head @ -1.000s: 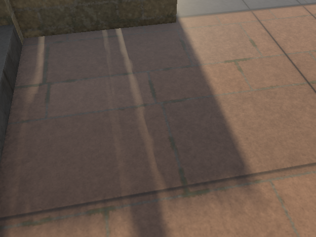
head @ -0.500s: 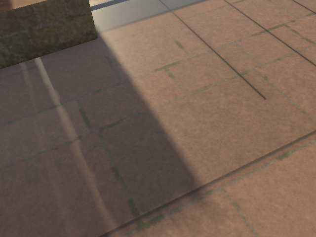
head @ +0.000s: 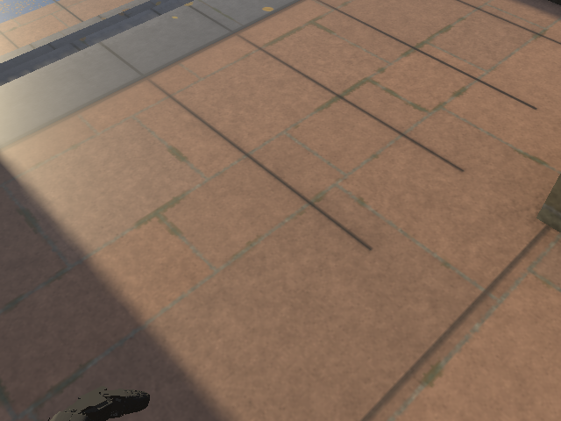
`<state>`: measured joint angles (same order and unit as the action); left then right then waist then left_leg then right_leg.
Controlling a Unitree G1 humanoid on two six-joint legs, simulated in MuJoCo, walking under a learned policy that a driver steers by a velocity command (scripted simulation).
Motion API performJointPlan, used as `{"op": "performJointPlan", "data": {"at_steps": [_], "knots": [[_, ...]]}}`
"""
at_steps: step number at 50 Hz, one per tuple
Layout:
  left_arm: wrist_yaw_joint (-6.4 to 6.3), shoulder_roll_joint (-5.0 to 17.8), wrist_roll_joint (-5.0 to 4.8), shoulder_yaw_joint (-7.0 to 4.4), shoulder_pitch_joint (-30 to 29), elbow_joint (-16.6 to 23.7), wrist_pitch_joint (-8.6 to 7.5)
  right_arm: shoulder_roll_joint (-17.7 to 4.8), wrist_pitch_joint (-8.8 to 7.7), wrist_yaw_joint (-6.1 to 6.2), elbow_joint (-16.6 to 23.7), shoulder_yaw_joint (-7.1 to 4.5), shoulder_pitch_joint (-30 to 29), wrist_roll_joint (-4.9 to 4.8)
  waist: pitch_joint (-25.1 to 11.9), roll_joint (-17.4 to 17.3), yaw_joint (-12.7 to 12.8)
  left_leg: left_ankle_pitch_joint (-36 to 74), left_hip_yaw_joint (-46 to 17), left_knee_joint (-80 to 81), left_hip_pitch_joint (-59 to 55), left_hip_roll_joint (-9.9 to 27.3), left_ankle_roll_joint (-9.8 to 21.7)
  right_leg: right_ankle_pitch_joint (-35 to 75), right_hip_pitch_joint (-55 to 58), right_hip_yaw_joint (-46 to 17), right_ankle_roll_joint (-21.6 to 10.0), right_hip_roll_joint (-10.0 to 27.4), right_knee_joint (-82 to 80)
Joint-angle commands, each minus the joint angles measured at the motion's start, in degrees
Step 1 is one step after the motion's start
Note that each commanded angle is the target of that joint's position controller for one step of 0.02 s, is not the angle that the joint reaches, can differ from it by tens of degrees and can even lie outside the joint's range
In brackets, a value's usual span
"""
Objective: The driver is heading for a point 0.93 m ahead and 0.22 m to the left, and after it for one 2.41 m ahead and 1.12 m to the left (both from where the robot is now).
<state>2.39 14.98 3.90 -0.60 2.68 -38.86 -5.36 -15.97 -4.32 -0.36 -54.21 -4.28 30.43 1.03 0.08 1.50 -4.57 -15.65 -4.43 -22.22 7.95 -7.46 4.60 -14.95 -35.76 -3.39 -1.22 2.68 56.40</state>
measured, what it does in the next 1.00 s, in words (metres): walks ahead, turning left: right foot, then left foot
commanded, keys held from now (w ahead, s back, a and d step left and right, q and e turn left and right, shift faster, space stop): w+q+shift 0.64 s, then w+e+shift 0.18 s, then e+shift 0.18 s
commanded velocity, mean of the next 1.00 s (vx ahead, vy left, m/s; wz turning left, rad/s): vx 0.94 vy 0.00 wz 0.52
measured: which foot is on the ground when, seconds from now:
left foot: down 0.00-0.16, up 0.18-0.58, down 0.60-1.00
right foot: up 0.00-0.14, down 0.16-0.58, up 0.60-1.00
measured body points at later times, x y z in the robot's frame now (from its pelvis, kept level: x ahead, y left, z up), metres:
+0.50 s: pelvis +0.44 +0.01 -0.02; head +0.47 +0.03 +0.43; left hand +0.26 +0.25 -0.14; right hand +0.78 -0.10 -0.06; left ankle +0.58 +0.16 -0.68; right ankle +0.30 -0.16 -0.74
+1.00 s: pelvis +0.84 +0.23 -0.02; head +0.87 +0.26 +0.43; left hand +0.88 +0.52 -0.13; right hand +0.98 -0.01 -0.15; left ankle +0.65 +0.15 -0.73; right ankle +1.08 +0.29 -0.71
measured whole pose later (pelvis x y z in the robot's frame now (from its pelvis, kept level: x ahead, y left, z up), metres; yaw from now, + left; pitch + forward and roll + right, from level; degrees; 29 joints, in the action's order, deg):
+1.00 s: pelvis +0.84 +0.23 -0.02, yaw +31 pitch +0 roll +1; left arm 3.4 14.6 1.5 0.3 6.3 -41.9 -4.0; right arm -15.4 -6.5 0.7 -49.7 -1.3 23.8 0.4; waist 4.5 2.0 -3.1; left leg -23.6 6.7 -16.7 -11.8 -7.8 4.9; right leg 11.7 -37.4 6.2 -6.0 -0.4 31.8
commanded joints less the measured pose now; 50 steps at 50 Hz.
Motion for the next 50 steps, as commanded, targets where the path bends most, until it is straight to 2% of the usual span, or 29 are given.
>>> {"op": "performJointPlan", "data": {"at_steps": [1, 3, 5, 7, 8, 9, 10, 11, 12, 13, 17, 22, 25, 27, 28, 29, 30, 31, 32, 33, 34, 36, 38, 40, 42, 45, 47, 49, 50], "knots": [[1.25, 2.06, -1.42, 1.16, -4.36, 6.20, -0.41, -8.18, -1.88, 0.01, 7.69, -1.60, -10.03, -0.22, 6.35, -5.04, 5.29, 1.58, -16.22, 17.71, 20.53, 11.89, 9.37, 8.86, 14.68, 2.54, 2.34, -0.38, -15.46], [0.95, 3.48, -2.03, 0.80, -4.60, 6.01, -0.44, -9.78, -2.06, -0.76, 7.73, -2.12, -7.85, -1.01, 4.99, -4.78, 4.44, 9.64, -16.64, 17.30, 19.07, 13.11, 8.06, 15.12, 21.62, 3.44, 2.46, -1.90, -18.77], [-0.10, 5.54, -1.70, -0.06, -3.38, 5.51, -0.61, -10.44, -1.75, -0.90, 7.05, -2.31, -5.27, -1.56, 2.59, -3.18, 4.54, 19.69, -16.19, 10.01, 11.00, 13.33, 6.09, 13.16, 23.93, 3.37, 1.88, -3.04, -24.05], [-1.79, 8.51, -1.11, -1.84, 7.97, 2.18, -1.08, -12.01, -1.46, -1.08, 6.43, -2.73, -4.02, -1.61, -5.69, -0.35, 9.81, 32.50, -12.02, -11.48, 9.80, 8.84, 3.64, 6.81, 38.49, 4.16, 0.38, -4.32, -26.40], [-3.20, 12.63, -0.26, -3.34, 18.02, 1.36, -1.29, -9.73, -1.86, -1.26, 7.56, -2.15, -5.57, -1.92, -11.75, 1.27, 14.87, 24.09, -9.42, -28.28, 18.33, 6.12, 2.19, -4.46, 50.56, -5.21, -1.71, 5.40, -27.35], [-4.04, 16.73, 1.51, -4.40, 24.03, 0.87, -0.91, -0.58, -1.97, -0.76, 10.04, -0.02, -3.69, -3.32, -18.82, 11.84, 13.88, -11.24, -3.94, -46.24, 31.14, 2.29, 1.62, -25.51, 60.83, -29.53, -4.69, 22.84, -34.72], [-3.77, 16.53, 0.33, -5.00, 21.40, 0.26, -0.29, -2.98, -1.16, -0.27, 11.72, 0.12, -2.99, -3.29, -19.23, 16.17, 10.99, -8.50, -1.32, -55.22, 37.49, 4.86, 2.40, -33.66, 56.72, -45.62, -8.13, 25.42, -41.63], [-3.45, 10.49, -0.28, -3.93, 16.03, 1.09, -0.13, -4.79, -0.13, -0.23, 11.23, -0.17, -7.91, -1.91, -10.36, 8.28, 10.11, -3.37, -0.36, -56.94, 40.42, 8.51, 2.57, -30.91, 49.81, -36.83, -7.53, 22.21, -41.55], [-2.99, 7.09, -0.83, -3.20, 14.32, 0.53, -0.38, -4.44, 0.36, -0.91, 11.39, -0.11, -11.36, -0.87, -4.99, 3.27, 9.69, -0.71, 0.02, -54.63, 40.11, 10.31, 2.24, -19.50, 43.56, -26.67, -6.86, 19.46, -41.34], [-2.81, 5.89, -0.57, -2.90, 13.82, -0.28, -0.58, -3.71, 0.94, -1.59, 11.55, -0.14, -12.97, -0.40, -2.50, 2.39, 8.47, -0.01, 0.12, -53.06, 38.64, 11.44, 1.71, -10.39, 39.31, -19.85, -5.76, 17.14, -42.22], [-2.06, 2.67, -2.69, -2.13, 17.83, -5.53, -2.30, -0.31, 3.68, -3.44, 15.93, 0.77, -19.62, 0.86, 2.07, 4.41, 5.47, 2.07, 1.50, -51.07, 41.87, 14.06, 0.98, 12.25, 35.55, -3.20, -3.55, 14.22, -44.27], [-2.48, 5.31, -2.57, -2.54, 14.62, -7.16, -3.07, -1.87, 3.77, -5.45, 21.28, 2.16, -29.64, 0.70, 6.37, 1.38, 2.90, 15.85, 8.09, -32.71, 34.11, 12.60, 2.29, 24.43, 29.30, 14.33, -1.24, 9.43, -50.42], [-3.13, 9.52, -2.45, -3.15, 19.37, -8.39, -2.56, -2.92, 3.55, -5.75, 21.47, 2.56, -31.70, 0.78, 5.74, 0.83, 2.82, 15.95, 16.17, -22.96, 22.78, 6.36, 5.22, 56.51, 32.99, 19.04, -0.05, 8.84, -44.65], [-4.05, 13.89, -2.00, -4.21, 18.85, -7.64, -0.88, -6.17, 3.28, -4.98, 18.76, 1.49, -21.80, 0.55, -1.12, 3.89, -3.41, 11.27, 16.29, -21.69, 11.59, 2.55, 7.16, 74.36, 36.70, 18.62, 0.22, 11.06, -28.98], [-4.30, 15.47, -1.80, -4.67, 16.46, -6.59, 0.13, -8.43, 3.13, -4.28, 15.67, 0.32, -10.81, 0.57, -6.37, 4.81, -8.74, 9.06, 14.17, -20.99, -0.20, 1.47, 8.75, 76.16, 33.81, 17.36, -0.56, 12.26, -15.35], [-4.06, 15.25, -1.29, -4.74, 15.09, -5.71, 0.79, -11.31, 3.08, -2.98, 11.51, -1.44, 0.65, 0.55, -11.49, 2.20, -12.82, 6.16, 9.87, -17.71, -16.40, 1.04, 10.41, 63.15, 24.51, 16.58, -0.56, 10.81, 3.38], [-2.81, 9.62, -0.78, -3.65, 14.96, -4.82, 0.65, -15.19, 3.97, -1.40, 11.13, -3.21, -3.21, -0.95, -7.82, -10.68, -7.78, 1.97, -1.49, -14.43, -23.12, 7.20, 11.98, 1.06, 7.72, 16.13, 1.06, -0.80, 25.88], [-2.54, 6.94, -2.00, -2.29, 20.67, 2.00, -0.30, -22.11, 4.72, -1.19, 14.84, -3.93, -8.37, 1.18, -16.82, -17.80, 0.22, 3.47, -33.88, -6.18, -37.89, 21.06, 23.31, -15.02, -12.89, 6.40, 3.36, -4.79, 42.94], [-2.55, 10.13, -1.89, -2.14, 13.91, 3.64, -1.86, -20.16, 5.20, -0.25, 16.03, -4.24, -5.49, 0.79, -18.89, -7.13, -4.36, -7.04, -41.87, 4.19, -36.52, 22.73, 23.69, -8.98, -17.55, -1.27, 2.78, -2.72, 40.73], [-2.65, 10.04, -2.31, -1.76, 13.30, 2.81, -2.34, -15.97, 4.60, 0.55, 14.45, -3.29, -7.51, 0.56, -8.83, -1.23, -1.38, -7.65, -37.38, 8.08, -25.99, 22.90, 20.32, -5.16, -17.15, -0.95, 1.99, 0.82, 33.76], [-2.79, 9.11, -1.85, -1.38, 13.88, 1.59, -1.85, -12.68, 3.51, 0.81, 13.57, -2.24, -9.83, 0.53, -3.67, 3.53, 2.50, -3.33, -30.81, 8.24, -14.80, 21.25, 17.28, -3.03, -11.73, 0.10, 1.77, 3.86, 27.22], [-2.28, 7.16, -0.39, -0.64, 17.23, -0.82, 0.86, -8.53, 1.02, 0.97, 13.61, -0.31, -13.42, 0.52, 0.05, 4.87, 7.01, 5.16, -21.13, 9.47, 1.28, 17.32, 14.49, -3.91, -1.19, 0.14, 1.96, 6.54, 20.80], [-1.29, 5.18, -0.98, -0.33, 15.24, -0.71, 2.69, -7.43, -1.00, 0.24, 11.55, 0.29, -11.53, 0.03, 3.00, 2.89, 7.44, 9.29, -13.78, 12.32, 7.57, 14.96, 12.94, -2.82, 0.40, 1.12, 2.13, 8.03, 13.95], [-0.61, 3.78, -2.23, 0.14, 7.92, 1.61, 2.96, -7.95, -2.09, -0.65, 10.10, 0.07, -9.08, -0.22, 6.50, 0.11, 5.10, 16.99, -6.15, 15.57, 6.77, 12.39, 9.47, 6.49, -3.31, 3.39, 0.64, 8.06, 4.53], [-0.03, 2.91, -2.98, 0.34, 3.67, 2.08, 2.35, -6.14, -2.86, -1.19, 9.45, 0.70, -8.60, -0.63, 8.43, 1.07, 3.76, 32.57, 2.16, 15.25, 5.85, 9.19, 5.06, 17.04, -0.96, 5.66, -1.29, 5.91, -6.53], [0.95, 0.19, -3.54, 0.99, 1.38, 1.71, 1.19, -6.27, -3.94, -0.57, 7.60, 1.36, -5.85, -1.23, 6.45, -0.84, 2.04, 49.98, 8.09, 14.71, 1.10, 10.71, 0.94, 31.33, 6.38, 10.21, -3.63, 0.20, -18.80], [1.07, 1.98, -3.12, 0.36, 3.63, 0.12, 0.87, -7.41, -3.97, 0.46, 7.33, 1.34, -6.73, -0.97, 3.68, -3.59, 3.21, 59.49, 10.41, 10.14, -6.04, 11.55, -1.44, 33.42, 9.24, 11.78, -4.94, -3.66, -22.77], [1.08, 5.86, -2.00, -1.16, 12.21, -3.04, 0.97, -9.13, -2.94, 2.26, 8.21, 0.76, -9.14, -0.60, -1.83, -6.45, 7.25, 69.90, 11.93, -3.76, -9.63, 12.34, -4.34, 27.42, 17.76, 13.35, -5.34, -8.93, -23.58], [0.84, 8.18, -1.63, -2.28, 21.95, -6.06, 1.24, -10.14, -2.21, 3.04, 8.96, 0.36, -11.53, -0.11, -5.56, -7.14, 11.74, 70.56, 12.11, -16.51, -7.07, 13.09, -5.57, 24.87, 26.85, 11.84, -6.07, -10.25, -23.10]]}}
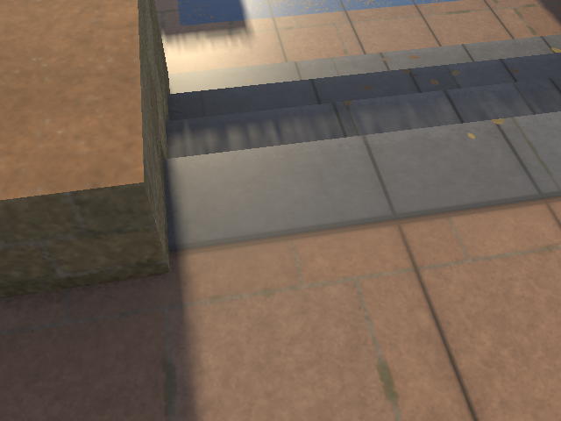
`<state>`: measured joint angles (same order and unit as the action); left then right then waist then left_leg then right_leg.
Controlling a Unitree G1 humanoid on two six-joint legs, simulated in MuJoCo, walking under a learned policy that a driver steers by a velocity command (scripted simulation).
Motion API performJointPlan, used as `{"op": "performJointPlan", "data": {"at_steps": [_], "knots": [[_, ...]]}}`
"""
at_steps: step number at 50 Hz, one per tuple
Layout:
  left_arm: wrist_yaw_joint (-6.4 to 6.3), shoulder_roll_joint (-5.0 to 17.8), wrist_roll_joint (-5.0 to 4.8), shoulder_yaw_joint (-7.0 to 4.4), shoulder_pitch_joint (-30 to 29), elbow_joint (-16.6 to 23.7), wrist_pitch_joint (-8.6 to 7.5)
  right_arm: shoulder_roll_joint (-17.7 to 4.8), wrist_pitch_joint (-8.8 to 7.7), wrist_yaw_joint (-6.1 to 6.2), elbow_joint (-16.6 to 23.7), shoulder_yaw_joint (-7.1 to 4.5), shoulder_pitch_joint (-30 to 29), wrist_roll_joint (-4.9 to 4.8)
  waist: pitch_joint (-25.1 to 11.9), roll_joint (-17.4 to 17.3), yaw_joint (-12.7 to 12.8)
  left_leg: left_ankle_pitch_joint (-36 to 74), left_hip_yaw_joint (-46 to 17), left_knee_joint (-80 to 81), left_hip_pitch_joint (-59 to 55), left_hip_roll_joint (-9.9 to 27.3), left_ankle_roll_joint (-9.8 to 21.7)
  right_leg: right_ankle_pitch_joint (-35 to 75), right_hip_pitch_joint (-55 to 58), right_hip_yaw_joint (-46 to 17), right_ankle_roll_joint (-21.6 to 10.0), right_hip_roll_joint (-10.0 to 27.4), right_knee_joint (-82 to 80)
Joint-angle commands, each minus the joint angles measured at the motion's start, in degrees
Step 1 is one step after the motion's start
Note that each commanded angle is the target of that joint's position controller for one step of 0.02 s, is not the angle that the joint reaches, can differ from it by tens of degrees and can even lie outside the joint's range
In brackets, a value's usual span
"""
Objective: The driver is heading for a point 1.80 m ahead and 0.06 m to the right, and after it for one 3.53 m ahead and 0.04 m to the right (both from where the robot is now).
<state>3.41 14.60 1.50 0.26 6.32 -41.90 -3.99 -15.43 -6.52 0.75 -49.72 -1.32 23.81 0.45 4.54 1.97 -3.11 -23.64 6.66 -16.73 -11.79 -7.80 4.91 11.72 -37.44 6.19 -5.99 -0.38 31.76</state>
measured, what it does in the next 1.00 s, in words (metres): walks ahead: right foot, then left foot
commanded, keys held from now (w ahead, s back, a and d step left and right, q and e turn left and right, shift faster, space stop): e+shift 0.24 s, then shift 0.04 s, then q+shift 0.66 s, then e+shift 0.02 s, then w+e+shift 0.04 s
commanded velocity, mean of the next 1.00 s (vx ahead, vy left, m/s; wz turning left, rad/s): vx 0.12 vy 0.00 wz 0.12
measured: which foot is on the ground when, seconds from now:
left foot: down 0.00-0.00, up 0.02-0.70, down 0.72-1.00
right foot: up 0.00-0.00, down 0.02-0.72, up 0.74-1.00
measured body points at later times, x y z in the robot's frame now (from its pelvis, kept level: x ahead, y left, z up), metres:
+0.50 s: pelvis +0.21 +0.01 +0.02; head +0.22 -0.02 +0.47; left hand +0.37 +0.25 -0.08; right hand +0.25 -0.27 -0.11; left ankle +0.31 +0.14 -0.67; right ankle +0.22 -0.05 -0.72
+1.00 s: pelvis +0.27 +0.08 +0.03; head +0.31 +0.11 +0.47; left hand +0.38 +0.38 -0.09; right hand +0.39 -0.22 -0.06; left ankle +0.23 +0.13 -0.72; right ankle +0.33 -0.08 -0.64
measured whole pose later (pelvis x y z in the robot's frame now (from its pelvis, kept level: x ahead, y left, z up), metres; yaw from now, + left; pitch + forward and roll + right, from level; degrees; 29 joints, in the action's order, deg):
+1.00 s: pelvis +0.27 +0.08 +0.03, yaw +10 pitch +2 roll -2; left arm -0.5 19.4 1.6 -1.7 7.0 -40.7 3.3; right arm -19.0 2.8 1.3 -40.5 -4.4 18.0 -0.5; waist 3.8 2.2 -1.0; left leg -13.2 -15.2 -23.3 9.9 -9.5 6.1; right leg -19.5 -32.2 -5.1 3.9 -0.8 57.1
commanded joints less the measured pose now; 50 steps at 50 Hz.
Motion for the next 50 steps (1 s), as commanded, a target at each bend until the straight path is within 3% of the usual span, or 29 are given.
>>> {"op": "performJointPlan", "data": {"at_steps": [1, 2, 3, 4, 5, 6, 7, 9, 11, 13, 17, 21, 24, 26, 28, 33, 34, 35, 36, 37, 38, 39, 40, 41, 42, 45, 48, 49, 50], "knots": [[-0.88, 10.49, 1.11, -4.33, 28.20, -5.66, -0.07, -12.04, 0.51, 2.25, 5.71, -3.20, -9.84, -0.07, -11.77, -6.58, 16.62, 68.02, 2.02, -41.29, 18.61, 11.47, -6.98, 1.68, 36.69, -2.37, -4.00, -4.15, -3.67], [-2.08, 12.49, 0.31, -5.01, 29.15, -6.85, 0.11, -7.22, 0.68, 1.58, 6.38, -2.49, -10.06, 0.70, -11.18, 5.21, 14.81, 6.91, 3.23, -64.92, 31.14, 1.41, -7.12, 24.17, 44.34, -9.11, -5.97, 3.12, -1.70], [-2.00, 17.36, 1.24, -6.21, 24.66, -4.49, -0.08, -1.53, 1.20, 2.12, 8.52, -0.99, 3.31, -1.88, -22.44, 13.41, 4.64, -13.12, -6.39, -85.66, 50.16, -0.82, -9.60, 60.45, 63.64, -33.72, -18.66, 19.33, 5.45], [-2.31, 16.72, -0.98, -7.22, 20.34, -0.57, 0.66, -5.69, 1.36, 2.08, 9.53, -0.34, 2.51, -0.08, -32.24, 1.65, 7.17, -3.81, -12.52, -84.00, 51.66, 2.07, -8.16, 45.87, 63.42, -40.23, -21.20, 20.27, -2.07], [-3.09, 13.69, -1.88, -6.65, 14.47, 1.23, 1.69, -6.90, 1.65, 1.53, 10.28, -0.15, -1.40, 0.77, -24.55, -3.86, 4.98, 0.64, -13.23, -78.13, 50.23, 4.93, -6.88, 24.33, 52.24, -38.28, -19.37, 17.18, -7.40], [-3.26, 9.86, -2.08, -5.59, 12.03, 1.11, 2.67, -7.64, 2.13, 1.07, 10.86, -0.35, -5.57, 2.08, -15.26, -8.42, 3.42, 0.78, -11.56, -71.80, 49.28, 6.26, -6.68, 12.04, 39.78, -35.54, -16.34, 13.54, -11.82], [-3.43, 8.69, -2.20, -5.15, 13.02, 0.63, 2.71, -7.49, 3.27, 0.86, 12.06, -0.40, -7.95, 2.90, -10.43, -9.05, 3.05, 0.53, -11.46, -66.64, 47.93, 7.40, -7.00, 15.47, 33.17, -33.44, -14.41, 11.44, -13.01], [-2.93, 9.49, -1.78, -5.24, 14.13, -0.44, 2.65, -5.92, 6.67, 1.25, 12.49, 0.23, -7.40, 3.09, -7.78, -7.90, 1.26, 0.08, -11.13, -57.81, 42.52, 8.71, -7.88, 16.17, 23.08, -29.59, -11.74, 8.37, -14.39], [-2.70, 11.97, -0.92, -6.09, 13.52, 0.11, 2.48, -4.89, 7.49, 1.46, 13.28, 0.62, -8.06, 2.84, -9.60, -5.64, 1.10, 2.20, -10.60, -52.37, 41.53, 8.87, -8.44, 19.97, 21.29, -27.99, -9.10, 5.52, -12.72], [-3.16, 12.70, -1.03, -6.54, 13.10, 0.59, 3.10, -5.43, 7.96, 1.54, 13.81, 0.46, -9.50, 2.24, -11.47, -2.88, 1.52, 6.05, -10.75, -48.51, 42.81, 9.14, -8.80, 16.41, 22.14, -27.29, -5.45, 4.14, -11.68], [-3.86, 9.74, -1.60, -5.60, 13.90, 0.61, 4.59, -5.69, 8.65, 1.51, 13.51, -0.12, -11.73, 1.41, -11.77, 1.73, 4.18, 12.95, -10.31, -43.65, 45.55, 10.87, -8.38, 4.85, 26.69, -26.08, -0.16, 3.64, -12.83], [-4.25, 5.66, -0.10, -3.58, 13.86, -0.33, 4.95, -4.48, 8.82, 0.92, 11.76, 0.04, -13.01, 0.54, -8.71, 3.27, 6.47, 13.28, -10.66, -35.22, 43.06, 12.15, -7.25, -7.00, 29.06, -24.45, -0.32, 5.86, -16.55], [-4.64, 8.27, 1.16, -3.77, 12.74, -0.76, 4.79, -5.76, 8.87, 0.27, 11.26, -0.44, -14.41, -0.44, -5.33, 4.06, 7.41, 8.00, -10.96, -31.01, 39.94, 9.34, -5.98, -9.29, 28.75, -22.23, -2.75, 8.01, -16.73], [-4.97, 9.93, 0.98, -4.19, 12.43, -0.86, 5.05, -7.23, 8.69, -0.28, 11.38, -1.10, -13.71, -0.43, -4.82, 3.59, 7.15, 2.24, -10.38, -31.18, 40.58, 7.99, -5.31, -4.69, 31.62, -22.26, -5.31, 10.38, -14.36], [-5.37, 9.82, 0.54, -4.20, 11.67, -0.70, 5.23, -7.05, 8.52, -0.51, 11.45, -1.25, -12.58, -0.31, -4.99, 2.51, 6.74, -1.44, -8.97, -30.25, 40.32, 7.77, -4.84, 0.91, 34.48, -22.09, -7.27, 12.53, -12.05], [-5.96, 10.35, -0.32, -4.61, 7.21, 0.06, 5.37, -5.30, 8.25, -0.97, 11.98, -1.35, -8.81, -1.02, -6.96, 2.62, 4.52, -1.95, -5.58, -18.96, 32.45, 5.51, -3.18, 13.71, 36.40, -17.31, -5.82, 13.01, -4.48], [-6.06, 10.62, -0.78, -4.72, 5.72, 0.33, 5.40, -4.87, 8.00, -0.89, 11.82, -1.43, -7.18, -0.88, -7.49, 2.56, 3.02, 2.97, -5.46, -12.29, 28.67, 4.73, -2.53, 12.08, 34.95, -15.04, -4.13, 11.72, -1.42], [-6.16, 10.79, -1.01, -4.84, 5.00, 0.62, 5.15, -6.13, 7.54, -0.68, 12.06, -1.85, -6.23, -0.32, -7.86, 1.01, 1.85, 11.05, -9.97, -5.57, 23.69, 6.02, -1.16, 5.65, 30.84, -12.46, -1.25, 9.33, 3.52], [-6.13, 9.38, -0.52, -4.48, 5.22, 2.30, 5.11, -12.48, 6.89, -0.54, 13.04, -3.40, -4.96, 0.81, -8.00, -8.44, 2.10, 27.40, -27.19, -1.45, 16.12, 17.19, 2.56, -15.25, 18.66, -7.82, 2.87, 3.08, 15.50], [-6.38, 6.41, 0.58, -3.54, 2.24, 5.31, 5.70, -18.17, 7.06, -0.88, 13.02, -5.13, -2.23, 0.16, -4.48, -15.43, 2.02, 62.50, -42.31, -4.97, 12.13, 28.56, 11.34, -48.63, 2.04, -4.58, 6.77, -7.03, 23.84], [-5.97, 7.44, 1.81, -3.60, 2.52, 4.31, 6.29, -15.02, 7.18, -0.66, 10.84, -4.87, 4.47, -1.06, -6.94, -6.34, 0.54, 75.81, -35.66, -9.27, 8.68, 26.00, 13.29, -49.25, 1.45, -9.36, 7.55, -3.53, 32.49], [-5.93, 5.95, 0.06, -2.94, 3.61, 4.92, 6.10, -15.92, 7.51, -0.19, 11.69, -5.56, 2.14, -0.65, -8.91, -12.40, 0.97, 67.95, -37.76, -7.76, 9.09, 25.78, 16.23, -47.58, -0.40, -10.31, 8.12, -4.07, 35.17], [-5.79, 7.94, -0.24, -3.31, 1.81, 4.26, 5.86, -13.06, 8.38, 0.10, 12.41, -5.25, -2.94, -0.61, -5.22, -7.65, 2.29, 57.55, -33.70, -5.70, 11.57, 21.02, 13.27, -41.39, -1.70, -11.46, 8.99, -1.33, 34.86], [-5.44, 9.20, -0.10, -3.70, 0.38, 4.58, 5.83, -11.53, 8.87, 0.37, 13.45, -4.78, -6.50, -1.08, -5.00, -7.60, 3.06, 53.94, -30.90, -5.65, 11.98, 17.23, 10.02, -37.78, -1.46, -11.54, 9.37, -0.60, 32.40], [-4.90, 9.50, -0.06, -3.69, 0.88, 4.10, 6.00, -10.60, 9.21, 0.33, 13.43, -4.53, -6.78, -0.94, -6.24, -7.26, 3.28, 55.87, -28.86, -6.50, 11.78, 14.95, 8.15, -35.98, 0.19, -10.60, 9.95, -0.88, 31.74], [-3.88, 8.53, 0.04, -3.08, -0.26, 5.06, 6.66, -12.80, 8.94, 0.51, 12.19, -5.67, -2.84, -1.43, -8.32, -5.22, 1.94, 56.14, -30.02, -7.79, 9.39, 13.29, 5.72, -32.65, -0.59, -10.31, 10.16, -1.62, 29.60], [-4.15, 9.15, -0.23, -2.86, -0.52, 5.31, 6.89, -13.05, 8.82, 1.00, 11.82, -5.93, -2.25, -1.10, -8.67, -6.97, 1.36, 54.68, -31.71, -8.01, 7.79, 13.11, 4.06, -30.99, -2.39, -10.21, 10.03, -1.35, 26.20], [-3.91, 9.40, 0.05, -2.77, 0.18, 4.57, 6.76, -12.41, 8.80, 1.08, 11.48, -5.64, -1.23, -0.76, -10.69, -7.25, 0.43, 43.12, -32.26, -5.20, 7.72, 13.14, 4.21, -30.33, -0.95, -9.25, 10.10, -0.69, 24.89], [-3.54, 9.09, 0.58, -2.74, 0.32, 3.94, 6.57, -11.08, 8.53, 0.83, 11.12, -5.04, -0.62, -0.39, -10.16, -8.38, -0.25, 27.10, -33.44, -1.72, 9.01, 13.04, 5.27, -29.29, -0.33, -8.88, 10.00, 0.22, 24.04]]}}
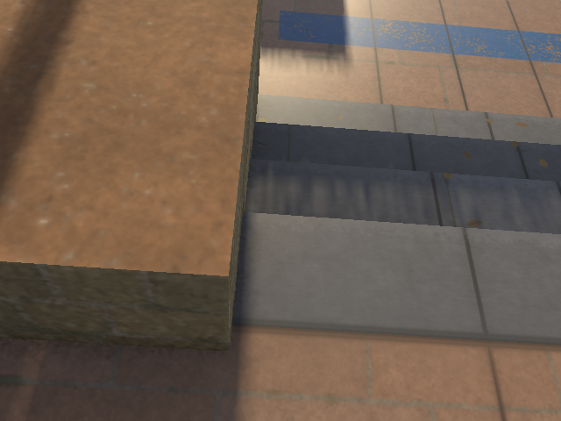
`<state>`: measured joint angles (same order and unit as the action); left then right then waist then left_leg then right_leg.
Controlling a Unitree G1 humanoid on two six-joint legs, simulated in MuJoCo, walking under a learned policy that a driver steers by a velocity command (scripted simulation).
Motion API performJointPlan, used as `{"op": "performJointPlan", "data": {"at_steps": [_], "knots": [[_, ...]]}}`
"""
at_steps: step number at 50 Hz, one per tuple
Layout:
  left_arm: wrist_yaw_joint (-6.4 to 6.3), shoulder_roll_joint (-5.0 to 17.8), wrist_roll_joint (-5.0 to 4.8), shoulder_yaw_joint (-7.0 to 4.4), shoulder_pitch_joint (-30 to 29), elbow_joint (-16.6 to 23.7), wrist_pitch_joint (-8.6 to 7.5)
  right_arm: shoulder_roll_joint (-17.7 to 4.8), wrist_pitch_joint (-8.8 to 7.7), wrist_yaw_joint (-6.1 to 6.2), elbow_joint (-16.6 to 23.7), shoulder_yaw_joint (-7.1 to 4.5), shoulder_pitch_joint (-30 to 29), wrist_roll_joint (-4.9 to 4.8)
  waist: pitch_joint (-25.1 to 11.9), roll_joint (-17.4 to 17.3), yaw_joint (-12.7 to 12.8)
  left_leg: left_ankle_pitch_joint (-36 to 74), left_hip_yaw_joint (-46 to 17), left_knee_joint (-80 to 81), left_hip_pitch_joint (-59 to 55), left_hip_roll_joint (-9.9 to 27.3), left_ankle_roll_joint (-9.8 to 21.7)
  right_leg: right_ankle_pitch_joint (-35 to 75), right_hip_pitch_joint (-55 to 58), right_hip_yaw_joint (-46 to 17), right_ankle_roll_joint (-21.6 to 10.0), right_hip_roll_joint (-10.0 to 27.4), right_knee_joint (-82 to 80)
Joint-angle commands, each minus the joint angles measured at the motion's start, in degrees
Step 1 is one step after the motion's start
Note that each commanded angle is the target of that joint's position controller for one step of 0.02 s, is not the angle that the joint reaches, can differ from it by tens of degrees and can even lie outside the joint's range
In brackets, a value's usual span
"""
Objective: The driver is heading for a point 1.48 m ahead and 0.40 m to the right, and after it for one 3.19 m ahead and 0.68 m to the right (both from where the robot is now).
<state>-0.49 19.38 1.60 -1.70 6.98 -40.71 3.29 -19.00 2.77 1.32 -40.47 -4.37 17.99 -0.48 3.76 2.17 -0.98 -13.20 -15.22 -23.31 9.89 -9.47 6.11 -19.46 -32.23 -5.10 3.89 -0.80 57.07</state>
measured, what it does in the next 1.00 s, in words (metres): walks ahead, turning right: right foot, then left foot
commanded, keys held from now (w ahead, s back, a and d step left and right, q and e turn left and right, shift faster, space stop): w+e+shift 0.66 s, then w+q+shift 0.34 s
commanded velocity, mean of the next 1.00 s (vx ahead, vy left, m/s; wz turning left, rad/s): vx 0.80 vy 0.00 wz -0.33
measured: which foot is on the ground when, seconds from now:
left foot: down 0.00-0.46, up 0.48-0.86, down 0.88-1.00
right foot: up 0.00-0.42, down 0.44-0.90, up 0.92-1.00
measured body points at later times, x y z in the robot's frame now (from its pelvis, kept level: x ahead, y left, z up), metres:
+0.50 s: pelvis +0.28 -0.12 -0.04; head +0.31 -0.12 +0.40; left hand +0.56 +0.06 -0.12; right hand +0.16 -0.37 -0.17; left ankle +0.04 +0.05 -0.64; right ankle +0.34 -0.19 -0.75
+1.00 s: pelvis +0.76 -0.29 -0.03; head +0.78 -0.31 +0.42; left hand +0.94 -0.06 -0.14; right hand +0.72 -0.58 -0.15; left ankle +0.83 -0.25 -0.75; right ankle +0.55 -0.31 -0.61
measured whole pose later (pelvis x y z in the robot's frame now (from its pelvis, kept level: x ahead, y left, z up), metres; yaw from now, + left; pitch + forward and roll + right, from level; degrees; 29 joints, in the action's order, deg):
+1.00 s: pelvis +0.76 -0.29 -0.03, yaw -22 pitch +0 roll +1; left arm -0.9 17.4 2.0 -1.6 17.5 -45.6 -4.5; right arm -18.7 -3.6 -1.0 -45.7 -3.2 16.5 0.3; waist 3.1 0.0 -1.3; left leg -12.5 0.9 -34.4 22.4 -7.6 6.9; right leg -18.8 -16.6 -2.0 -2.3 -4.3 76.9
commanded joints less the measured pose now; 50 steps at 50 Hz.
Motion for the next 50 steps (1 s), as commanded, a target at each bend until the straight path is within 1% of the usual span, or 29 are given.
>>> {"op": "performJointPlan", "data": {"at_steps": [1, 2, 4, 10, 14, 17, 18, 20, 21, 22, 23, 24, 25, 27, 29, 31, 33, 36, 39, 40, 41, 43, 44, 45, 46, 47, 48, 49, 50], "knots": [[0.71, 4.12, 0.89, -0.73, -1.38, 2.46, -0.99, -6.25, -1.21, -0.11, 1.35, -1.36, 5.66, 1.12, -7.37, -9.18, -3.26, 0.95, -13.35, 8.51, -11.41, 14.89, 5.19, 3.50, -6.14, 2.45, -0.14, 1.68, -2.79], [1.03, 3.82, 1.16, -0.71, -3.01, 2.34, -1.43, -5.43, -1.87, -0.43, 0.59, -0.86, 6.02, 1.65, -4.39, -9.65, -3.98, -9.74, -14.90, 11.69, -10.64, 15.54, 6.10, 5.61, -7.78, 2.48, -0.51, 2.70, -4.94], [1.46, 4.59, 1.14, -0.90, -6.24, 2.67, -2.52, -6.57, -3.55, -0.74, -0.44, -0.95, 6.95, 2.19, -0.41, -9.35, -5.50, -13.92, -15.66, 14.43, -12.04, 17.65, 6.69, 8.29, -11.36, 2.65, -1.49, 3.85, -8.67], [3.31, 4.56, -0.04, -1.30, -8.68, 4.02, -4.23, -7.93, -7.33, -0.29, -3.98, -1.21, 10.49, 2.75, 3.79, -5.59, -6.72, -14.04, -10.19, 17.99, -19.06, 22.42, 6.32, 8.39, -21.09, -2.23, -5.36, 1.05, -7.81], [3.86, 3.84, 0.87, -1.01, -10.91, 6.46, -5.00, -6.18, -9.22, -0.36, -5.59, -0.63, 10.36, 2.81, 5.65, -5.50, -6.00, -3.29, -1.71, 19.40, -19.82, 22.24, 4.36, 8.63, -24.32, 0.87, -7.01, 1.64, -5.84], [4.90, 1.16, 1.02, 0.55, -15.44, 10.38, -4.99, -4.77, -9.98, -0.46, -7.38, 0.21, 11.09, 3.02, 6.23, -5.92, -6.34, 15.21, 5.51, 20.33, -16.43, 21.63, 3.45, 8.49, -17.93, 9.36, -9.33, 2.63, -11.46], [5.21, 0.39, 0.75, 0.98, -14.63, 10.78, -4.85, -4.46, -10.04, -0.29, -7.85, 0.60, 10.48, 3.07, 4.77, -6.24, -5.02, 29.04, 9.36, 18.28, -14.24, 21.02, 2.28, 7.69, -10.83, 12.37, -10.98, 1.03, -15.27], [4.71, 1.48, 0.80, 0.43, -7.45, 9.47, -4.75, -6.13, -9.91, 0.21, -8.89, 0.64, 12.41, 2.96, -3.04, -7.90, -0.45, 71.13, 15.15, 2.99, -12.34, 21.52, 0.10, 4.98, 5.89, 17.76, -13.18, -5.12, -14.81], [4.15, 3.43, 0.55, -0.56, 3.44, 6.63, -4.73, -7.79, -9.58, 0.60, -9.01, 0.38, 11.80, 2.99, -9.03, -9.71, 5.00, 80.13, 16.16, -10.60, -9.12, 22.58, -1.18, 2.67, 17.82, 16.94, -14.89, -6.88, -14.62], [3.22, 6.92, 0.85, -2.30, 17.52, 2.63, -4.66, -8.73, -9.52, 0.62, -8.07, 0.44, 9.00, 2.84, -15.31, -9.32, 12.14, 75.70, 17.46, -27.57, -0.16, 21.94, -3.01, 1.47, 34.43, 11.63, -17.85, -6.13, -17.14], [2.17, 13.02, 1.49, -4.59, 23.65, 0.98, -4.48, -5.28, -10.23, 0.04, -5.33, 1.48, 7.55, 2.05, -20.28, 1.57, 13.77, 34.19, 18.52, -53.27, 17.54, 14.88, -4.99, -12.85, 50.24, -9.13, -24.00, 6.28, -23.32], [1.58, 15.54, 0.08, -5.00, 21.63, 1.53, -4.03, -3.22, -11.40, -1.10, -0.80, 2.14, 4.35, 2.56, -23.71, 8.87, 10.16, -10.71, 13.90, -68.73, 35.20, 4.41, -6.11, -20.41, 56.89, -44.57, -29.45, 18.70, -36.95], [1.28, 13.97, -0.86, -5.25, 21.05, 0.81, -4.08, -6.39, -11.52, -1.13, 1.17, 1.70, -3.93, 3.15, -16.39, 2.09, 11.51, -4.85, 7.55, -70.37, 43.82, 7.95, -5.29, -15.21, 54.78, -44.23, -28.70, 16.66, -39.65], [0.82, 9.93, -1.32, -4.67, 18.44, 0.00, -4.77, -5.13, -11.60, -1.17, 2.50, 2.81, -3.94, 3.59, -5.94, -6.41, 5.53, -0.88, 8.02, -59.63, 39.51, 13.34, -5.51, -5.96, 37.23, -31.73, -24.69, 13.51, -43.12], [0.59, 7.20, -0.72, -3.57, 14.53, 0.23, -5.65, -3.32, -8.94, -1.32, 2.63, 3.51, -1.56, 4.93, -0.55, -5.51, -0.31, -4.71, 9.25, -55.09, 34.93, 15.21, -6.52, -2.50, 23.71, -23.96, -23.42, 8.09, -45.76], [1.16, 6.09, -1.83, -3.10, 14.43, -0.23, -7.15, -2.78, -6.49, -1.50, 4.79, 3.73, -4.77, 5.10, 3.47, -3.78, -1.69, -7.78, 11.46, -47.49, 34.47, 16.78, -7.48, 0.48, 15.48, -19.33, -23.37, 4.90, -48.61], [1.26, 6.49, -1.77, -3.17, 13.84, -0.04, -7.97, -2.54, -5.84, -2.03, 8.58, 4.17, -12.36, 4.49, 6.19, -2.62, -1.05, 0.23, 15.06, -37.27, 31.02, 15.95, -8.79, 7.30, 8.20, -16.04, -22.64, 1.43, -51.83], [1.43, 4.76, -3.11, -2.66, 18.79, -2.66, -9.31, 1.44, -6.92, -3.55, 8.34, 5.59, -15.42, 2.99, 3.40, -1.96, 2.08, 22.87, 18.99, -18.45, 18.21, 14.33, -6.11, 28.70, 9.38, -8.89, -18.30, -0.01, -53.60], [1.33, 7.26, -3.22, -2.97, 22.64, -4.75, -9.95, 0.00, -6.97, -4.10, 7.57, 4.67, -21.07, 2.30, 1.42, -2.10, 5.63, 28.47, 20.92, -7.80, 17.17, 11.64, -2.58, 43.19, 25.93, -6.11, -14.01, 2.93, -54.27], [1.19, 8.87, -2.58, -3.29, 22.64, -5.14, -9.95, -0.73, -6.73, -3.91, 6.73, 4.27, -19.94, 2.44, -0.94, -0.42, 4.73, 25.00, 22.10, -8.48, 13.71, 8.98, -1.83, 55.92, 29.93, -4.02, -12.50, 3.43, -51.11], [0.80, 10.28, -1.58, -3.63, 21.14, -4.74, -9.82, -2.79, -6.73, -3.32, 5.69, 3.17, -16.90, 1.45, -2.69, 2.49, 2.15, 18.16, 21.94, -9.34, 11.28, 7.09, -0.97, 67.24, 34.07, -2.81, -11.23, 5.28, -46.06], [-0.60, 11.61, 1.55, -4.20, 19.09, -5.44, -8.10, -7.72, -6.59, -1.91, -0.04, 1.08, 0.87, 0.82, -11.58, 5.45, -6.70, 4.74, 21.51, -12.30, -0.63, 3.54, 1.42, 81.45, 39.24, 0.15, -9.22, 8.30, -23.51], [-1.35, 10.97, 1.86, -4.07, 15.42, -4.94, -7.23, -9.76, -6.50, -1.02, -3.52, -0.07, 13.70, 1.01, -15.20, 3.15, -13.89, 2.52, 18.26, -10.66, -12.86, 6.65, 3.96, 75.00, 31.89, 3.12, -8.49, 7.35, -3.69], [-1.17, 2.78, -0.01, -2.31, 21.67, -2.79, -7.16, -15.82, -6.43, -0.68, -3.96, -2.04, 17.51, 2.61, -22.15, -14.69, -8.99, -8.37, -9.37, -12.25, -33.07, 22.16, 12.54, 29.86, 8.78, 4.66, -5.10, -0.38, 27.73], [-0.33, 2.96, -0.90, -1.49, 22.67, -2.18, -8.44, -13.28, -6.36, -2.22, -4.14, -2.13, 15.78, 0.51, -28.43, -17.63, -6.49, -8.26, -37.84, 0.07, -39.53, 27.73, 18.68, -7.56, -5.91, 1.63, -4.14, -7.98, 35.09], [-0.82, 4.09, -0.85, -1.33, 14.99, -0.82, -9.13, -10.77, -6.51, -2.45, -3.92, -2.08, 10.90, 0.57, -18.56, -9.26, -6.32, -4.28, -31.58, 0.47, -33.60, 25.71, 18.61, -2.05, -12.79, -1.93, -5.23, -3.37, 34.50], [-0.62, 4.75, -0.17, -0.89, 9.47, 0.75, -9.88, -9.12, -6.81, -2.67, -4.17, -1.89, 9.74, 0.32, -13.88, -4.01, -6.12, -0.61, -24.92, 1.53, -24.79, 24.28, 17.46, 0.28, -11.46, -2.63, -5.84, -0.59, 29.24], [-0.61, 4.68, 0.63, -0.65, 6.33, 2.01, -9.99, -7.44, -6.75, -2.39, -4.45, -1.54, 7.69, 0.67, -8.00, -0.14, -4.40, 1.72, -20.49, 3.78, -14.80, 22.13, 16.03, 1.44, -8.95, -2.47, -6.24, 1.81, 22.46], [-0.60, 4.12, 1.59, -0.47, 5.10, 3.14, -8.90, -6.69, -6.80, -1.73, -5.32, -1.04, 7.22, 0.54, -4.08, 0.03, -1.74, 3.16, -17.86, 4.96, -6.74, 19.72, 15.42, 0.55, -6.27, -2.05, -5.82, 2.82, 17.27]]}}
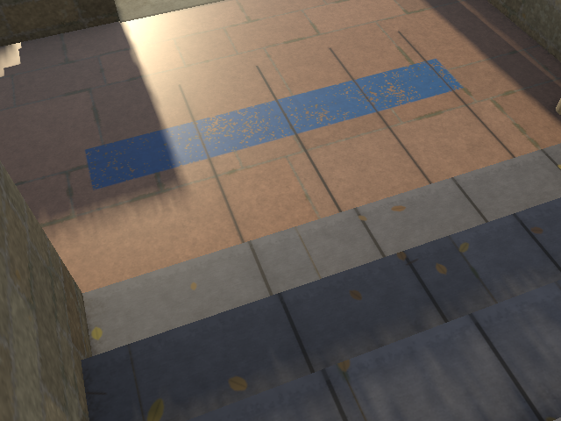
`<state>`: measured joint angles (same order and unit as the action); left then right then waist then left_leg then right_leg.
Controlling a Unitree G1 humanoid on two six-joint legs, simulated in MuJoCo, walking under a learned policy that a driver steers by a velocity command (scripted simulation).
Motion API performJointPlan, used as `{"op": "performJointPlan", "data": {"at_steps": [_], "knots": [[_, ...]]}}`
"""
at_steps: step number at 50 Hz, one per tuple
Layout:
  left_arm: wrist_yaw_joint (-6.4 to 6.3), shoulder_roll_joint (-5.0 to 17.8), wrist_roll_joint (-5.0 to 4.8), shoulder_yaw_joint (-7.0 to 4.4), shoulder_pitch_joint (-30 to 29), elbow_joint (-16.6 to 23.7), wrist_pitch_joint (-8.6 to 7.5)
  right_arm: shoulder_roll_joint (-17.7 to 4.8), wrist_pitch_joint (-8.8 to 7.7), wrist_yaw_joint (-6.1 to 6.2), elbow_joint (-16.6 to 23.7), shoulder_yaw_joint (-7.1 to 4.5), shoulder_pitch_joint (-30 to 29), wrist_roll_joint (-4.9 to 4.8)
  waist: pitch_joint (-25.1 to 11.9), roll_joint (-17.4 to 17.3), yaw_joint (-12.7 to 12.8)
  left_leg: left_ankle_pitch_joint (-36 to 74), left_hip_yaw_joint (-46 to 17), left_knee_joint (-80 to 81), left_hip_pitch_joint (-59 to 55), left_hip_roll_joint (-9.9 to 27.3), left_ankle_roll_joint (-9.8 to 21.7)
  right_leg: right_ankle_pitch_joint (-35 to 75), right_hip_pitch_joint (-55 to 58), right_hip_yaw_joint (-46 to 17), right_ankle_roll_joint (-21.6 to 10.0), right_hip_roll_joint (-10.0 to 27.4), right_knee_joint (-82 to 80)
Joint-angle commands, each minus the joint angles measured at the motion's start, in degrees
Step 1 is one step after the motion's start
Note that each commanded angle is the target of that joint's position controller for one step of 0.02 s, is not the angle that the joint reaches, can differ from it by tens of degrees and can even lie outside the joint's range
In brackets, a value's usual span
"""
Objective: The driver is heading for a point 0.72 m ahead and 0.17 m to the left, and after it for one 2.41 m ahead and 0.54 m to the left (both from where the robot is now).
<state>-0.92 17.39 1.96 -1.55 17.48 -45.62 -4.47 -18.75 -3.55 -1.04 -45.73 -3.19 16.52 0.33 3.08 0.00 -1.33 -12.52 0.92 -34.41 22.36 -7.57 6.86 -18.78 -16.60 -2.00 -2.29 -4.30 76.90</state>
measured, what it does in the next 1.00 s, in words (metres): goes down, turning left: right foot 0.16 m lower, then left foot 0.16 m lower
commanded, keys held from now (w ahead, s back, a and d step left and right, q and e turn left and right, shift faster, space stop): w+q+shift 0.58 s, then q+shift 0.02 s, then e+shift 0.40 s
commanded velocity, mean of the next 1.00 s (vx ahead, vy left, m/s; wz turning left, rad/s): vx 0.77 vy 0.00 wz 0.47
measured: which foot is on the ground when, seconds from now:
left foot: down 0.00-0.36, up 0.38-0.76, down 0.78-1.00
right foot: up 0.00-0.34, down 0.36-0.76, up 0.78-1.00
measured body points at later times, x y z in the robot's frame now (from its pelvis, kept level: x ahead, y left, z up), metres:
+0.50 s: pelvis +0.50 -0.03 -0.17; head +0.50 -0.04 +0.28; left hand +0.46 +0.24 -0.29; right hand +0.63 -0.30 -0.30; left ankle +0.34 +0.03 -0.69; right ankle +0.51 -0.15 -0.88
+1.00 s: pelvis +0.78 +0.09 -0.32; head +0.83 +0.11 +0.13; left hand +0.67 +0.29 -0.47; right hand +0.95 -0.09 -0.46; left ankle +0.78 +0.14 -1.04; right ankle +0.89 -0.01 -0.96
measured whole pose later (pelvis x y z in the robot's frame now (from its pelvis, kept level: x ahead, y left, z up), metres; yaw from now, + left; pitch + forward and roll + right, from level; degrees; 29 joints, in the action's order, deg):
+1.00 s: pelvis +0.78 +0.09 -0.32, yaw +26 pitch -1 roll +0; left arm -2.4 8.3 2.3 -2.1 19.4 -53.3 2.0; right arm -11.2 -3.0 1.1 -52.2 -1.9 13.2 1.0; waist 7.2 -0.3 2.2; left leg -18.5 12.5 -37.7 18.5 -0.5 6.7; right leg -15.6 -38.4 0.3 -0.5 3.5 69.5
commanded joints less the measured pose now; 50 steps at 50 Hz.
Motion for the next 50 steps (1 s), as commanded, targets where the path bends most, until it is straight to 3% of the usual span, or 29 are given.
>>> {"op": "performJointPlan", "data": {"at_steps": [1, 4, 7, 9, 11, 15, 17, 19, 20, 21, 22, 23, 24, 26, 27, 29, 30, 33, 35, 37, 38, 39, 40, 41, 42, 43, 44, 45, 50], "knots": [[0.01, 5.97, 1.75, -0.53, -5.41, 8.18, 0.39, -6.32, -0.69, 0.84, -0.48, -1.67, 8.16, -0.14, -0.21, 2.67, 1.22, 3.19, -31.49, 16.97, -12.56, 15.78, 14.06, -1.89, -18.91, -5.15, 1.25, 7.22, -9.16], [1.04, 5.62, 1.29, -0.12, -10.18, 11.21, 1.97, -8.94, -1.01, 0.69, 0.48, -2.23, 6.41, -0.31, 3.59, -3.41, 2.35, 10.31, -25.49, 21.08, -0.07, 11.08, 13.67, 0.52, -10.09, -0.37, 3.80, 6.56, -28.60], [2.26, 3.43, 0.30, -0.13, -6.08, 7.95, 1.60, -7.79, -1.08, -0.32, 1.38, -2.45, 5.56, -0.81, -2.73, -2.66, 3.04, 22.26, -18.73, 15.93, 5.42, 9.04, 10.04, 25.29, 1.90, 2.89, 2.80, 6.31, -24.63], [2.60, 5.88, 1.13, -1.11, -18.74, 11.16, -0.24, -8.22, -1.16, 1.16, -1.46, -2.49, 15.23, -1.22, -1.78, 0.60, -4.07, 12.24, -24.54, 8.04, -13.07, 10.06, 9.59, 33.62, -18.58, -2.17, 0.89, 7.67, -31.93], [3.16, 3.30, 1.17, -0.18, -22.76, 13.01, -0.75, -6.68, -0.81, 1.53, -2.56, -2.01, 16.45, -0.55, 0.78, -0.99, -6.38, 4.03, -24.80, 4.28, -8.78, 6.96, 7.36, 39.60, -14.56, 0.20, 1.27, 4.96, -41.22], [1.76, 1.18, -0.94, 0.07, -13.45, 9.81, -1.44, -6.07, 0.85, 3.28, -3.81, -1.89, 15.54, 0.13, -1.83, -4.61, -4.02, 2.14, -22.56, -12.63, -4.00, 2.87, 3.03, 44.61, 8.43, -0.33, 4.66, 3.09, -51.65], [0.28, 4.20, -1.00, -2.03, 4.20, 5.67, -1.32, -7.13, 1.75, 4.33, -3.61, -2.04, 10.94, 0.35, -6.15, -2.09, 7.08, 4.86, -18.87, -38.17, -3.26, -0.13, 2.39, 54.19, 23.75, -0.64, 4.82, 7.11, -62.07], [0.54, 10.18, 1.10, -3.64, 18.83, 0.25, -0.45, -3.44, 2.37, 5.08, -1.68, -1.75, 7.07, -1.33, -7.91, 4.24, 12.52, -32.79, -14.51, -77.73, 15.05, -2.95, 0.99, 66.36, 39.38, -8.53, 2.73, 19.47, -47.53], [1.94, 9.38, 1.73, -2.94, 16.67, 0.65, -1.24, 0.04, 2.11, 5.74, 1.12, -0.57, 21.88, -4.32, -19.05, 16.72, 0.61, -31.86, -11.75, -80.93, 29.15, 2.42, -0.44, 93.33, 57.56, -14.90, 1.43, 31.38, -26.96], [2.46, 4.84, 0.61, -2.71, 16.10, 1.89, -0.68, -2.14, 1.99, 5.58, -2.08, -0.68, 19.57, -1.52, -20.29, 10.86, 3.88, -23.44, -9.73, -71.64, 31.88, 7.66, -0.07, 71.13, 51.55, -14.36, 1.39, 29.17, -31.93], [1.87, 9.12, 0.55, -4.68, 12.72, 2.34, -1.22, -2.57, 2.61, 4.57, -0.96, -0.79, 13.52, 0.53, -18.47, 17.37, 5.33, -16.47, -7.90, -74.72, 32.89, 8.02, -0.55, 30.75, 39.35, -24.96, -6.93, 32.25, -42.63], [1.60, 5.99, 0.12, -3.95, 8.35, 2.14, -1.18, -4.42, 3.54, 3.47, -0.92, -1.40, 8.50, 3.47, -11.00, 9.64, 3.62, -13.04, -6.49, -72.51, 31.18, 11.38, -0.23, 9.41, 25.15, -29.78, -8.20, 29.97, -49.72], [1.65, 2.93, -0.03, -2.61, 7.49, 0.62, -2.64, -5.71, 3.97, 2.22, 0.79, -2.39, -0.23, 3.98, 0.20, 5.02, 3.95, -3.99, -9.78, -60.50, 33.33, 12.95, -0.06, 23.27, 15.11, -23.02, -6.80, 28.86, -47.57], [1.75, 0.83, -0.71, -1.88, 8.65, -3.59, -3.68, -1.89, 5.25, 0.07, 3.05, -2.04, -5.44, 1.45, 7.40, 1.46, 0.10, 4.10, -10.11, -40.24, 23.23, 13.88, -1.62, 25.36, -3.52, -10.51, -2.35, 23.69, -50.65], [1.22, 2.17, -1.87, -2.01, 5.37, -3.38, -3.95, -0.82, 5.43, -1.28, 3.77, -1.64, -6.92, 1.43, 8.94, 6.61, -1.28, 11.00, -7.08, -31.87, 18.23, 13.48, -2.36, 23.32, -8.93, -6.68, -1.34, 21.63, -52.96], [0.73, 6.43, -0.76, -3.26, 5.26, -4.73, -3.72, -0.30, 5.73, -2.31, 1.50, -1.57, -2.94, 2.50, 2.37, 10.87, -1.91, 15.66, 1.34, -37.29, 15.77, 10.53, -1.41, 31.28, -3.45, -4.02, -2.48, 23.46, -48.38], [0.26, -1.26, -1.65, -1.73, 8.06, -6.86, -4.61, -0.69, 4.78, -2.86, 1.81, -1.78, -6.70, 2.39, 5.77, 4.32, -1.46, 30.08, -3.67, -25.20, 21.51, 12.66, 0.68, 25.57, -0.22, 1.02, 0.43, 19.34, -44.31], [-0.37, -0.35, -2.13, -0.68, 9.29, -8.11, -4.68, 4.59, 2.00, -3.81, 0.83, 0.72, -12.46, 1.70, 6.07, -0.60, 1.10, 50.38, 4.68, -0.14, -4.57, 5.80, -0.10, 14.22, -12.65, 9.50, 1.20, 12.62, -41.27], [-1.15, 2.00, -1.85, -0.84, 11.38, -9.93, -2.58, 4.13, 2.15, -2.47, -2.00, 1.35, -10.63, 0.97, 3.79, 1.81, 2.13, 47.87, 6.74, 0.52, -13.47, 3.30, -1.46, 20.14, -10.23, 8.56, -1.27, 12.20, -33.54], [-1.59, 1.52, -1.20, 0.00, 17.31, -12.65, 0.49, 1.27, 1.84, 0.39, -6.09, 1.00, -0.90, 2.38, -0.44, -0.03, -0.35, 44.27, 5.48, 9.96, -20.70, 4.40, -0.59, 29.79, -1.69, 6.03, -2.23, 10.93, -13.28], [-2.02, 3.16, -1.53, -0.45, 16.45, -13.23, 1.37, 0.28, 1.77, 0.71, -8.39, 0.39, 7.11, 3.41, -3.97, -2.36, -6.29, 51.74, 2.06, 19.97, -31.20, 8.94, -0.25, 24.05, -2.75, 5.88, -1.97, 9.22, 0.93], [-2.50, 2.67, -2.50, -0.79, 16.88, -14.20, 2.23, -3.51, 1.74, 0.40, -9.78, -0.19, 9.05, 5.06, -3.16, -6.83, -6.78, 71.03, -5.03, 18.34, -40.51, 18.07, 4.75, -25.53, -13.95, 7.74, -1.80, 1.13, 24.79], [-3.32, -2.69, -5.91, 0.20, 28.20, -12.59, 2.00, -7.10, 1.35, 0.58, -8.10, -0.66, 13.67, 3.89, -18.87, -9.28, -3.04, 107.74, -15.75, -11.71, -62.19, 36.69, 10.41, -37.60, -28.42, -4.91, -0.59, -0.02, 37.12], [-3.61, 0.12, -5.51, -0.11, 27.58, -12.73, 1.38, -4.27, 1.97, 0.16, -7.21, -0.30, 14.37, 1.41, -22.25, -0.69, -5.09, 101.91, -18.06, -6.72, -58.37, 38.65, 10.13, -31.94, -31.60, -7.17, -0.42, 2.94, 29.18], [-3.61, 0.61, -3.62, -0.38, 23.82, -11.89, 2.19, -2.72, 1.36, 0.39, -5.89, -0.05, 8.99, 0.97, -15.46, 1.80, -3.20, 77.95, -15.51, 0.24, -47.56, 36.27, 10.06, -25.92, -32.70, -5.29, -0.48, 5.90, 20.90], [-3.63, 0.05, -1.17, -0.68, 21.69, -11.87, 3.43, -1.09, 0.63, 0.95, -4.54, 0.17, 3.57, 1.63, -12.58, 3.89, -0.68, 70.36, -14.73, 1.17, -37.80, 35.16, 10.35, -23.73, -29.60, -2.75, 0.30, 6.75, 19.69], [-2.42, 1.38, 0.93, -1.59, 18.83, -11.10, 4.45, -0.90, -0.17, 2.02, -2.77, 0.23, -1.63, 0.38, -11.50, 7.05, 1.89, 61.89, -10.20, 6.11, -27.68, 31.02, 9.43, -11.30, -24.26, -0.64, 0.26, 7.75, 11.17], [-2.26, -3.07, 1.65, -1.07, 21.31, -11.07, 6.11, -1.44, -0.78, 1.92, -2.73, 0.05, -1.32, 0.51, -8.37, -0.41, 3.26, 65.16, -7.01, 7.02, -17.05, 32.23, 12.28, -5.81, -19.54, 1.43, 1.62, 7.70, 7.71], [-0.60, -4.91, -0.13, -2.10, 13.93, -7.55, 6.95, 0.56, -0.06, 2.06, -1.28, 0.31, -6.86, 0.84, -9.01, -4.48, 6.71, 51.56, 5.75, 1.70, -1.56, 26.19, 6.40, 15.10, -9.74, 5.95, 0.87, 7.83, -9.94]]}}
